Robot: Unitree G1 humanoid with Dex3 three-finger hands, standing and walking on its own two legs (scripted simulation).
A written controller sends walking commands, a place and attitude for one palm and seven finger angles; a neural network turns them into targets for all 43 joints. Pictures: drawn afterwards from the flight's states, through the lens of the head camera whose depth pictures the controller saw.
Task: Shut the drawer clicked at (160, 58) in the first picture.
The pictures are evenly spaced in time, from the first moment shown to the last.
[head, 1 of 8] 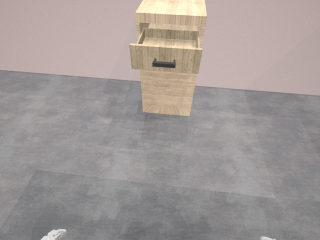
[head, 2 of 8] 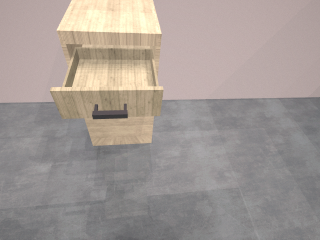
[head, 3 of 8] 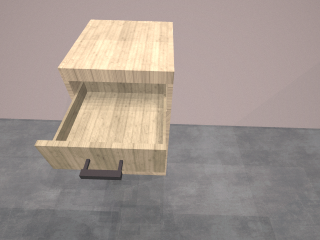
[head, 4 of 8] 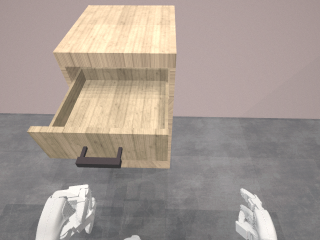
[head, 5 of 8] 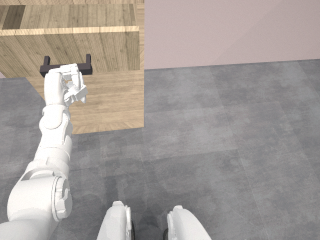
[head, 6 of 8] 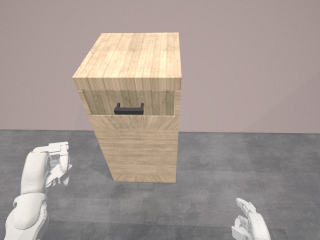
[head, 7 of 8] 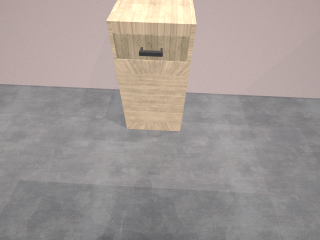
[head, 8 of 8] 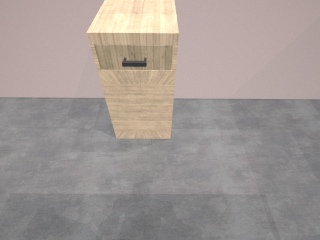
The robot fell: no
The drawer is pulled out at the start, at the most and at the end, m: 0.30 0.30 0.00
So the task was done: yes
